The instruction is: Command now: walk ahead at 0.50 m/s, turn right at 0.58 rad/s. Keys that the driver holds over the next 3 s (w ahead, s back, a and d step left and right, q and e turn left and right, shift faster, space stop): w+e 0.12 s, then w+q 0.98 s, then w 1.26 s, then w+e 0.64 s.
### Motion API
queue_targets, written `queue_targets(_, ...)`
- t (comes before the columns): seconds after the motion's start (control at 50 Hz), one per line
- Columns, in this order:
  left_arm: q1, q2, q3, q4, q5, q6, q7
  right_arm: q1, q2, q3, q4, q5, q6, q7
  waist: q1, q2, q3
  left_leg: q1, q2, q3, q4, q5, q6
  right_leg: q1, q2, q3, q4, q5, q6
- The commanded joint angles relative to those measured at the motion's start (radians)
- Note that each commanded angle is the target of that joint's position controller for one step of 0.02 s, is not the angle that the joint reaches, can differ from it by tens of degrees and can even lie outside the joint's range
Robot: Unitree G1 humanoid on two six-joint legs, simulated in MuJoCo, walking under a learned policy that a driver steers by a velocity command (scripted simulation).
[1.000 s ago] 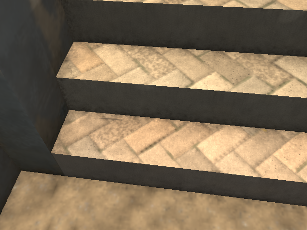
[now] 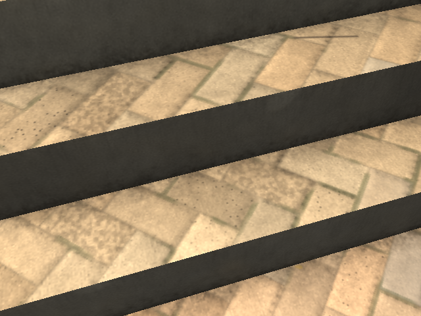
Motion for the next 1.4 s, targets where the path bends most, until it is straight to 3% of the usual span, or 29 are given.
queue_targets(0.02,-0.032,0.134,0.024,-0.075,0.003,-0.03,0.01,0.037,-0.073,-0.013,-0.07,0.0,0.018,-0.012,-0.039,-0.056,-0.072,-0.062,-0.02,-0.006,0.053,0.049,-0.007,0.072,-0.25,0.253,-0.152,0.692,-0.165)
queue_targets(0.18,0.294,0.171,0.031,0.002,0.014,-0.044,0.051,-0.233,0.004,0.021,-0.258,0.0,0.032,-0.038,0.085,-0.088,-0.017,-0.775,-0.053,-0.045,0.664,-0.267,0.054,0.487,-0.383,0.525,-0.188,0.263,-0.244)
queue_targets(0.34,0.278,0.143,-0.016,0.114,-0.008,-0.074,0.027,-0.425,0.108,0.088,-0.461,0.014,0.058,-0.046,0.031,-0.04,0.121,-0.834,-0.043,-0.03,0.588,-0.392,0.131,0.224,-0.343,0.245,-0.426,-0.044,-0.074)
queue_targets(0.38,0.235,0.143,-0.025,0.125,-0.02,-0.063,0.063,-0.438,0.122,0.097,-0.527,-0.011,0.075,-0.035,0.002,-0.083,0.076,-0.574,-0.008,-0.015,0.495,-0.34,0.143,0.141,-0.346,0.202,-0.547,0.293,-0.083)
queue_targets(0.46,0.101,0.292,0.018,-0.015,-0.075,-0.053,0.036,0.076,-0.001,0.036,-0.276,0.028,0.081,-0.01,-0.176,-0.169,-0.382,0.305,-0.221,0.18,-0.112,-0.187,0.164,0.246,-0.374,-0.058,-0.063,1.915,-0.077)
queue_targets(0.48,0.145,0.28,0.024,-0.024,-0.059,-0.053,0.028,0.148,-0.058,0.008,-0.218,0.018,0.07,-0.002,-0.18,-0.164,-0.435,0.388,-0.276,0.059,-0.293,-0.229,0.181,0.275,-0.35,-0.035,0.166,1.827,-0.067)
queue_targets(0.5,0.086,0.244,0.024,-0.096,-0.056,-0.058,-0.014,0.24,-0.166,-0.032,-0.154,0.016,0.069,-0.024,-0.216,0.114,-0.367,0.528,-0.065,-0.498,-0.613,-0.259,0.319,-0.105,-0.192,-0.013,0.563,1.222,0.004)
queue_targets(0.52,0.0,0.191,0.027,-0.119,0.028,-0.056,-0.047,0.225,-0.229,-0.06,-0.128,0.021,0.097,-0.061,-0.174,0.272,-0.394,0.514,0.067,-1.065,-1.011,-0.191,0.393,-0.271,-0.013,0.067,0.988,0.208,0.028)
queue_targets(0.56,-0.08,0.003,-0.03,-0.215,0.065,-0.048,-0.056,0.071,-0.168,-0.058,-0.086,0.043,0.071,-0.048,-0.073,-0.025,-0.116,0.252,0.08,-0.987,-1.022,-0.51,0.358,-0.517,-0.069,0.143,1.38,0.173,0.045)
queue_targets(0.6,-0.104,-0.112,-0.07,-0.28,0.071,-0.036,-0.024,0.088,-0.028,-0.024,0.035,0.03,0.046,-0.044,0.029,-0.066,0.078,0.068,0.017,-0.714,-0.958,-0.41,0.281,-0.667,-0.092,0.126,1.522,0.153,0.035)
queue_targets(0.64,-0.063,-0.125,-0.082,-0.288,0.046,-0.024,-0.011,0.085,0.049,-0.001,0.089,0.017,0.023,-0.027,0.06,0.03,0.108,0.07,-0.018,-0.521,-0.994,-0.226,0.252,-0.768,-0.093,0.102,1.644,0.027,0.028)
queue_targets(0.66,-0.071,-0.016,-0.093,-0.258,-0.017,-0.015,-0.056,0.073,0.089,0.031,0.091,-0.042,0.0,0.036,-0.002,-0.01,0.105,0.09,-0.062,-0.445,-0.925,-0.145,0.293,-0.996,-0.022,0.339,1.523,0.115,-0.101)
queue_targets(0.68,-0.122,0.019,-0.078,-0.288,0.011,-0.02,-0.06,0.098,0.065,0.027,0.106,-0.072,-0.005,0.06,0.02,-0.093,0.026,0.075,-0.059,-0.431,-0.972,-0.06,0.301,-0.887,-0.068,0.267,1.303,0.256,-0.117)
queue_targets(0.72,-0.169,0.02,-0.094,-0.313,0.032,-0.017,-0.094,0.124,-0.081,-0.014,0.087,-0.063,-0.017,0.069,0.034,0.055,-0.085,0.073,-0.021,-0.385,-1.048,0.102,0.379,-0.854,-0.059,0.075,1.552,0.136,-0.081)
queue_targets(0.78,-0.216,-0.097,-0.148,-0.275,0.041,-0.025,-0.068,0.546,0.037,0.037,0.271,-0.087,-0.029,0.095,-0.047,-0.027,0.044,0.58,0.061,-0.548,-0.99,-0.024,0.348,-1.519,-0.047,0.196,1.987,-0.001,-0.087)
queue_targets(0.86,-0.566,-0.059,-0.132,-0.423,0.018,-0.007,-0.062,0.488,-0.003,0.041,0.273,-0.078,-0.053,0.111,-0.073,0.046,-0.015,0.063,-0.027,-0.378,-1.205,0.043,0.293,-1.021,-0.195,-0.086,1.44,0.122,-0.084)
queue_targets(0.9,-0.767,-0.132,-0.169,-0.537,0.017,0.069,-0.091,0.433,-0.081,0.016,0.304,-0.02,-0.049,0.134,0.005,0.137,-0.061,-0.232,0.081,-0.408,-1.397,0.784,0.403,-0.527,-0.124,-0.202,1.134,-0.104,-0.043)
queue_targets(0.96,-0.367,0.06,-0.088,-0.38,-0.001,0.113,-0.105,0.313,-0.255,-0.051,0.228,0.076,-0.108,0.177,0.164,0.221,-0.251,0.431,0.168,-0.328,-1.058,2.267,0.384,-0.348,0.05,-0.231,0.549,-0.086,0.058)
queue_targets(0.98,-0.083,0.089,-0.054,-0.282,0.009,0.126,-0.084,0.308,-0.215,-0.056,0.251,0.01,-0.095,0.201,0.231,0.098,-0.397,0.383,0.145,-0.345,-0.745,2.247,0.348,-0.023,0.001,-0.019,0.326,0.033,-0.002)
queue_targets(1.0,0.26,0.108,-0.049,-0.147,-0.01,0.111,-0.068,0.475,-0.027,0.001,0.268,-0.084,-0.079,0.227,0.196,-0.284,-0.779,0.069,0.034,-0.343,-0.378,1.388,0.311,0.533,-0.302,0.55,0.209,0.42,-0.295)
queue_targets(1.02,0.209,0.177,0.014,-0.115,0.025,0.044,0.016,0.201,-0.121,-0.077,0.122,0.063,-0.109,0.075,0.21,-0.348,-0.638,0.011,-0.191,-0.168,0.223,0.302,0.152,0.385,-0.495,0.889,0.104,0.109,-0.329)
queue_targets(1.06,0.06,0.024,-0.009,0.047,0.006,0.006,0.049,-0.054,0.08,-0.025,-0.065,0.001,-0.085,0.026,0.08,-0.098,-0.199,-0.317,-0.127,-0.198,0.523,0.309,0.2,0.024,-0.399,0.678,0.032,-0.695,-0.163)
queue_targets(1.08,0.034,-0.04,-0.013,0.097,0.03,-0.029,0.052,-0.075,0.156,0.0,-0.126,0.002,-0.078,0.014,0.032,-0.041,-0.019,-0.422,-0.135,-0.234,0.613,0.339,0.244,-0.099,-0.407,0.512,-0.002,-0.499,-0.096)
queue_targets(1.1,-0.06,-0.144,-0.073,0.031,0.028,-0.022,-0.029,0.065,0.061,0.001,0.047,0.062,-0.006,0.082,0.077,-0.063,0.041,-0.564,-0.153,-0.392,0.678,0.331,0.318,-0.112,-0.417,0.464,-0.111,-0.148,-0.152)
queue_targets(1.12,-0.078,-0.187,-0.074,0.058,0.02,-0.03,-0.051,0.102,0.048,-0.01,0.026,0.055,0.006,0.106,0.018,-0.019,0.004,-0.6,-0.147,-0.368,0.681,0.26,0.346,-0.105,-0.379,0.373,-0.097,0.015,-0.15)
queue_targets(1.28,0.116,-0.103,-0.086,0.219,0.144,-0.069,-0.088,-0.25,0.086,0.077,-0.157,0.067,0.036,0.1,-0.079,-0.031,-0.076,-0.885,-0.052,-0.079,0.784,0.21,0.4,-0.1,-0.291,-0.041,-0.343,0.016,-0.064)
queue_targets(1.32,0.192,-0.023,-0.065,0.22,0.135,-0.075,-0.117,-0.459,-0.014,0.067,-0.257,0.078,0.085,0.067,-0.033,-0.091,-0.143,-0.704,-0.006,0.026,0.461,0.242,0.349,-0.135,-0.286,-0.091,-0.424,0.265,-0.079)
queue_targets(1.36,0.189,0.114,-0.041,0.241,0.062,-0.08,-0.178,-0.595,-0.026,0.089,-0.312,0.06,0.174,0.113,-0.098,-0.228,-0.185,-0.184,-0.11,0.212,0.177,-0.034,0.248,-0.336,-0.378,-0.049,-0.551,1.208,-0.249)
queue_targets(1.4,0.166,0.257,-0.003,0.218,0.005,-0.113,-0.187,-0.273,-0.046,0.081,-0.228,0.06,0.182,0.124,-0.203,-0.332,-0.31,-0.14,-0.194,0.172,-0.106,0.13,0.227,0.12,-0.46,-0.087,-0.315,2.089,-0.234)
